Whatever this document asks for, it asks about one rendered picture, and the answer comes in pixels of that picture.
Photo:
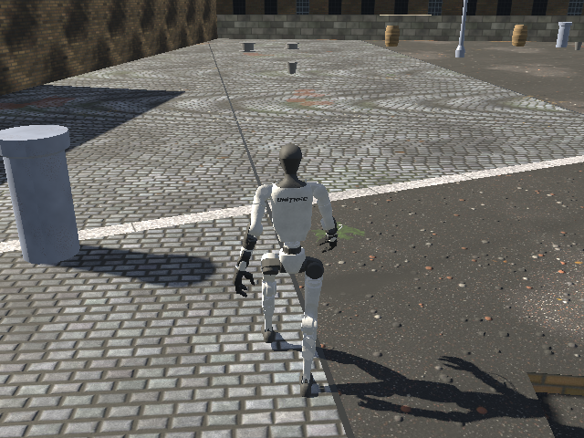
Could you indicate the right robot forearm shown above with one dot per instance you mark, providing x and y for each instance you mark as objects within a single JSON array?
[{"x": 332, "y": 233}]

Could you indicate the left robot upper arm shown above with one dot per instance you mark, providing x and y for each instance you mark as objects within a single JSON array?
[{"x": 262, "y": 193}]

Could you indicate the left robot forearm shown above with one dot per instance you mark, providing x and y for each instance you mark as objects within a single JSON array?
[{"x": 246, "y": 250}]

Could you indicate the right robot hand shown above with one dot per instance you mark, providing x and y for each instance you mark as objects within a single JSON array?
[{"x": 324, "y": 240}]

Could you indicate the right robot upper arm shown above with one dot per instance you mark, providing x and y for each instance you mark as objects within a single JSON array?
[{"x": 319, "y": 192}]

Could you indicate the robot right shin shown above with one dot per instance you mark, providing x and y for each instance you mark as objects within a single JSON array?
[{"x": 308, "y": 351}]

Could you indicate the left robot hand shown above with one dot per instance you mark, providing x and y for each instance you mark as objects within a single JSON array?
[{"x": 237, "y": 280}]

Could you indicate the robot head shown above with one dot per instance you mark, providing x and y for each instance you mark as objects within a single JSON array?
[{"x": 290, "y": 157}]

